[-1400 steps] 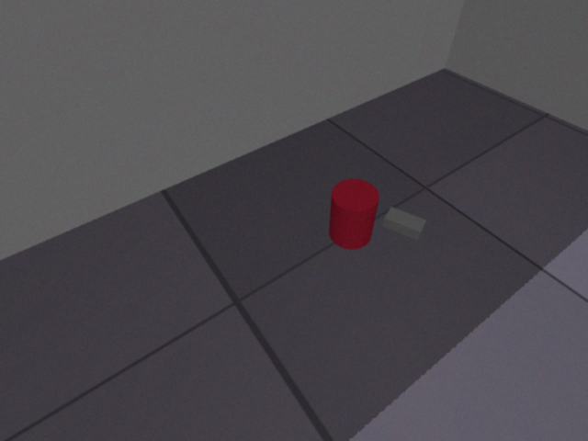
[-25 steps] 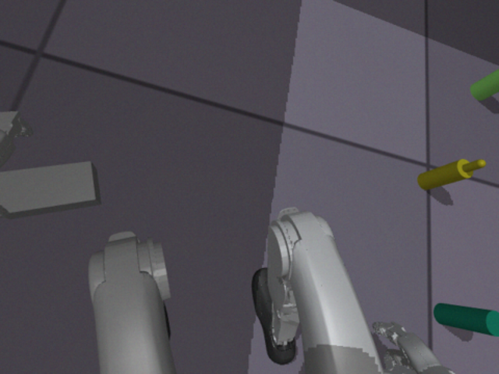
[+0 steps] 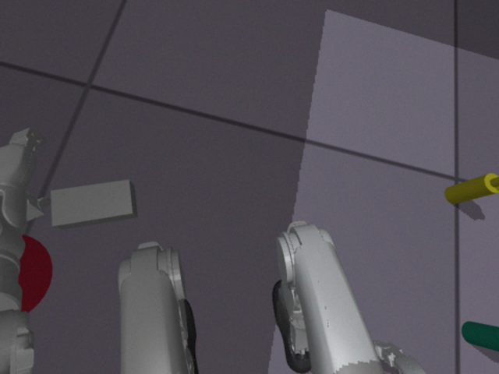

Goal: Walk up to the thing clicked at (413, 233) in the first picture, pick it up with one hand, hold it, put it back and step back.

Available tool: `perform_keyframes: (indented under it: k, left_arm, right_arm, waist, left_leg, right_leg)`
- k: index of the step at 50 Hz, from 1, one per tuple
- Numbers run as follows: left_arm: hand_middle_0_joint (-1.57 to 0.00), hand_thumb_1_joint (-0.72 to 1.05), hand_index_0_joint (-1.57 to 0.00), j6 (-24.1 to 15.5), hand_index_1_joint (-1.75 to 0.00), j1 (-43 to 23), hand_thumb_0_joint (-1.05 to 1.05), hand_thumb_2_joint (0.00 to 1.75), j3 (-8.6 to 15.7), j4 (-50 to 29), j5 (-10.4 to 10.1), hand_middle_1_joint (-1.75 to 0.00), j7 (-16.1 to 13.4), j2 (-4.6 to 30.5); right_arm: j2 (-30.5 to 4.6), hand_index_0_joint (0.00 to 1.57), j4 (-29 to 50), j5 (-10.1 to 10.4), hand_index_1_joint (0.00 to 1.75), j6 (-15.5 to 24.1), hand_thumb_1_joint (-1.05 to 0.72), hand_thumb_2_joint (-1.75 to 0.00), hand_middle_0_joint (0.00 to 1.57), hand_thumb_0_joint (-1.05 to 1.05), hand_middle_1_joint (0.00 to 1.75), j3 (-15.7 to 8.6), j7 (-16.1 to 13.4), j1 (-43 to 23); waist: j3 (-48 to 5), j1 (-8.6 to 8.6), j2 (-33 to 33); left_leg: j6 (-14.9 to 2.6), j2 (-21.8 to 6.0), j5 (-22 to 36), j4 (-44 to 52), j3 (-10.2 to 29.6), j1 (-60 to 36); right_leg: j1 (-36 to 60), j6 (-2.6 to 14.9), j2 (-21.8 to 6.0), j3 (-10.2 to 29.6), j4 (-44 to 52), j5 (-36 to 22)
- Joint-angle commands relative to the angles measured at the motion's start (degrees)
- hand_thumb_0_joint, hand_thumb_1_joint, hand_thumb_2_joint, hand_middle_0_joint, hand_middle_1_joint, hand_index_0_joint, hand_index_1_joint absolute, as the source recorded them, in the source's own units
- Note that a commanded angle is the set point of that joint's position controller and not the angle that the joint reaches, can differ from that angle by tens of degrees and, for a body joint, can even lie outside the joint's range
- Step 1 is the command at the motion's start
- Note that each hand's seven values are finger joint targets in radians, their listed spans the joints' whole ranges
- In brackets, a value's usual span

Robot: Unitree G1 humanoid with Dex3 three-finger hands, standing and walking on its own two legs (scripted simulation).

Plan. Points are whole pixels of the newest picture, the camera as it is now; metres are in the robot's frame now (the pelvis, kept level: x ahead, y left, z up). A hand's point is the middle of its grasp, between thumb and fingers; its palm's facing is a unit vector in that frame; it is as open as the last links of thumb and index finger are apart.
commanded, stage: home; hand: left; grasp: from above
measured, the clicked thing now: (96, 204) +0.44 +0.31 -0.35
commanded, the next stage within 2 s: none
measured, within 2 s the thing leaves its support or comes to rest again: neither
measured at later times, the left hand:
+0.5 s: hand out of the picture +0.25 +0.25 +0.09, palm faces -0.03 -0.89 -0.46, open 7.5 cm
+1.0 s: hand out of the picture +0.22 +0.20 +0.29, palm faces +0.18 -0.96 -0.21, open 7.4 cm
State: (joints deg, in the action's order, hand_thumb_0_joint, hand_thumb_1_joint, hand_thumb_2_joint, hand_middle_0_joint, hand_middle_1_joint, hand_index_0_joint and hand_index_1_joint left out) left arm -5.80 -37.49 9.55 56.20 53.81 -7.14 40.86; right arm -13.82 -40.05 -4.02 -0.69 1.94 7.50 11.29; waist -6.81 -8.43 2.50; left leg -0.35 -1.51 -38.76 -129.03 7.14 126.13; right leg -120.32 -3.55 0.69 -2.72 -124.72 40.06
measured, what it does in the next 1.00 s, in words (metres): rises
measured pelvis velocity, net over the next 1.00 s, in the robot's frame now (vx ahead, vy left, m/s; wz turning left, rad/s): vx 0.07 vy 0.00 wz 0.13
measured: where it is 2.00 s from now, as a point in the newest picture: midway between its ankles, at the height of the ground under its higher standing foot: (241, 352)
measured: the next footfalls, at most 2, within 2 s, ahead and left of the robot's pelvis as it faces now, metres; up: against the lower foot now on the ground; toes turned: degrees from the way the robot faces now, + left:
none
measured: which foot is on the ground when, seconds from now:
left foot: down 0.00-1.00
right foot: down 0.00-1.00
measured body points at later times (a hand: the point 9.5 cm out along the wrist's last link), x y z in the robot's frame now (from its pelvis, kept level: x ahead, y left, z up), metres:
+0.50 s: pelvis +0.01 -0.01 +0.19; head +0.13 +0.04 +0.62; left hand +0.25 +0.29 +0.12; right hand +0.25 -0.22 +0.11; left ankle +0.08 +0.12 -0.35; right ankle +0.09 -0.14 -0.35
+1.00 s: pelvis +0.07 +0.00 +0.33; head +0.09 +0.00 +0.78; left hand +0.21 +0.25 +0.30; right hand +0.24 -0.23 +0.26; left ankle +0.08 +0.12 -0.35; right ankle +0.09 -0.14 -0.35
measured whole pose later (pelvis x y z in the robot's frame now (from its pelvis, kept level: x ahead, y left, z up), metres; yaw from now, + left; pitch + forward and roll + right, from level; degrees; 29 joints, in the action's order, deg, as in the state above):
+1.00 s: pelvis +0.07 +0.00 +0.33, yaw +8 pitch +11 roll -3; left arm 26.9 28.8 2.5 -8.0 -3.7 -2.4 12.3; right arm -12.4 -30.2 1.4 10.9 1.9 -10.7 19.0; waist -10.8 -3.9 3.7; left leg 0.9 -2.7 -27.6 -59.3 3.2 42.9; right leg -38.7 -1.1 -0.1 -2.9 -55.1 27.5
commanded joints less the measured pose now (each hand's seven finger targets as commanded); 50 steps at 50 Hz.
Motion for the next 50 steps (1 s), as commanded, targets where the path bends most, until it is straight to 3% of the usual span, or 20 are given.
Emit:
perform_keyframes:
  k: [1, 4, 8, 10, 13, 17, 22, 29, 32, 35, 36, 41, 50]
  left_arm:
    - [-0.2, 0.69, -0.2, 2.46, -0.36, -2.04, 0.0, 0.88, 3.69, -24.83, -13.1, -0.35, 4.21, 12.82]
    - [-0.2, 0.89, -0.2, 3.59, -0.3, 3.43, 0.0, 0.9, 2.62, -32.03, -18.6, -0.3, 6.68, 9.06]
    - [-0.2, 0.9, -0.2, 5.44, -0.3, 11.22, 0.0, 0.9, 2.61, -36.47, -24.77, -0.3, 6.96, 4.61]
    - [-0.2, 0.9, -0.2, 6.84, -0.3, 12.88, 0.0, 0.9, 2.89, -41.25, -27.54, -0.3, 6.65, 3.66]
    - [-0.2, 0.9, -0.2, 9.66, -0.3, 19.65, 0.0, 0.9, -0.23, -44.21, -32.05, -0.3, 6.38, -2.61]
    - [-0.2, 0.9, -0.2, 13.28, -0.3, 25.41, 0.0, 0.9, 0.28, -49.44, -37.95, -0.3, 5.53, -4.42]
    - [-0.2, 0.9, -0.2, 17.25, -0.3, 31.67, 0.0, 0.9, -0.27, -54.63, -44.93, -0.3, 4.09, -8.01]
    - [-0.2, 0.9, -0.2, 23.18, -0.3, 42.94, 0.0, 0.9, -1.9, -59.13, -50.99, -0.3, 2.57, -14.78]
    - [-0.2, 0.9, -0.2, 25.56, -0.3, 48.15, 0.0, 0.9, -0.99, -62.11, -54.28, -0.3, 2.28, -16.62]
    - [-0.2, 0.9, -0.2, 27.37, -0.3, 51.45, 0.0, 0.9, -2.12, -64.21, -56.12, -0.3, 2.55, -19.18]
    - [-0.2, 0.9, -0.2, 27.81, -0.3, 53.28, 0.0, 0.9, -1.33, -64.75, -56.75, -0.3, 2.63, -19.31]
    - [-0.2, 0.9, -0.2, 29.45, -0.3, 60.52, 0.0, 0.9, -2.27, -70.01, -57.98, -0.3, 3.23, -21.47]
    - [-0.2, 0.9, -0.2, 30.56, -0.3, 66.19, 0.0, 0.9, -4.23, -74.26, -57.14, -0.3, 4.78, -23.15]
  right_arm:
    - [-14.53, 0.2, 5.58, 2.03, 0.3, 0.59, -0.9, -0.9, 0.2, 0.0, 0.3, -6.59, -2.54, 6.63]
    - [-13.35, 0.2, 6.76, 2.97, 0.3, 0.84, -0.9, -0.9, 0.2, 0.0, 0.3, -6.92, -3.78, 4.51]
    - [-12.37, 0.2, 8.83, 3.96, 0.3, 1.41, -0.9, -0.9, 0.2, 0.0, 0.3, -6.89, -4.92, 1.98]
    - [-12.26, 0.2, 10.45, 4.39, 0.3, 1.99, -0.9, -0.9, 0.2, 0.0, 0.3, -7.1, -5.69, 0.57]
    - [-11.56, 0.2, 11.7, 4.92, 0.3, 3.28, -0.9, -0.9, 0.2, 0.0, 0.3, -6.92, -6.65, -1.64]
    - [-10.77, 0.2, 13.6, 5.54, 0.3, 4.86, -0.9, -0.9, 0.2, 0.0, 0.3, -6.34, -8.04, -3.61]
    - [-8.81, 0.2, 15.05, 6.0, 0.3, 6.95, -0.9, -0.9, 0.2, 0.0, 0.3, -4.9, -9.98, -4.59]
    - [-6.99, 0.2, 15.72, 6.36, 0.3, 9.15, -0.9, -0.9, 0.2, 0.0, 0.3, -3.31, -13.06, -1.8]
    - [-6.4, 0.2, 15.91, 6.51, 0.3, 10.25, -0.9, -0.9, 0.2, 0.0, 0.3, -2.61, -14.81, -0.67]
    - [-5.93, 0.2, 16.05, 6.25, 0.3, 11.44, -0.9, -0.9, 0.2, 0.0, 0.3, -2.33, -16.29, 0.62]
    - [-5.85, 0.2, 16.13, 6.14, 0.3, 11.79, -0.9, -0.9, 0.2, 0.0, 0.3, -2.3, -16.69, 1.16]
    - [-4.78, 0.2, 17.96, 5.69, 0.3, 13.36, -0.9, -0.9, 0.2, 0.0, 0.3, -2.24, -18.12, 2.92]
    - [-4.76, 0.2, 19.47, 4.9, 0.3, 15.7, -0.9, -0.9, 0.2, 0.0, 0.3, -2.76, -18.93, 2.44]
  waist:
    - [-41.48, 3.45, 8.93]
    - [-39.37, 3.91, 8.78]
    - [-34.22, 4.78, 8.11]
    - [-34.73, 5.41, 9.11]
    - [-30.61, 4.16, 7.45]
    - [-27.83, 4.22, 6.71]
    - [-24.44, 3.7, 6.19]
    - [-20.61, 3.66, 4.74]
    - [-19.5, 4.38, 3.69]
    - [-16.47, 3.7, 3.41]
    - [-15.59, 4.23, 3.52]
    - [-12.85, 5.05, 2.93]
    - [-5.71, 5.47, -0.67]
  left_leg:
    - [-1.5, 1.25, 12.19, 21.49, -3.05, -36.11]
    - [-1.4, 0.56, 11.74, 25.37, -2.28, -40.13]
    - [-1.17, -0.1, 6.74, 32.59, -1.43, -43.74]
    - [-1.11, -0.45, 3.36, 36.5, -1.12, -47.45]
    - [-1.0, -0.23, 0.78, 41.39, -0.83, -50.46]
    - [-0.99, 0.0, -0.85, 46.7, -0.81, -55.32]
    - [-0.99, 0.55, 0.54, 52.47, -1.73, -60.91]
    - [-0.18, 0.41, 7.07, 62.51, -0.65, -73.12]
    - [-0.13, 0.59, 12.24, 65.79, -1.53, -77.25]
    - [0.14, 0.42, 16.75, 69.37, -1.82, -81.03]
    - [0.23, 0.37, 17.96, 70.68, -1.9, -82.58]
    - [0.21, 0.93, 23.73, 75.35, -3.73, -87.81]
    - [-0.46, 1.44, 20.99, 80.63, -4.63, -90.89]
  right_leg:
    - [24.85, 5.03, 1.44, -3.19, 19.03, -15.79]
    - [26.64, 5.1, 1.03, -2.42, 22.32, -15.04]
    - [30.11, 5.09, 0.63, -2.0, 27.25, -11.19]
    - [32.4, 5.04, 0.7, -1.96, 30.22, -8.79]
    - [35.86, 4.88, 0.54, -1.6, 35.3, -6.66]
    - [41.28, 4.76, 0.4, -0.47, 41.57, -4.67]
    - [49.72, 4.67, 0.23, 1.09, 49.13, -5.16]
    - [60.94, 4.5, 0.24, 0.94, 58.88, -11.11]
    - [67.92, 4.4, 0.45, 0.8, 63.4, -15.22]
    - [72.25, 4.18, 0.7, 0.32, 66.86, -19.06]
    - [73.86, 4.09, 0.77, 0.11, 68.02, -20.06]
    - [81.11, 4.01, 1.16, -0.73, 74.0, -24.49]
    - [84.28, 3.41, 1.22, -1.46, 80.37, -21.61]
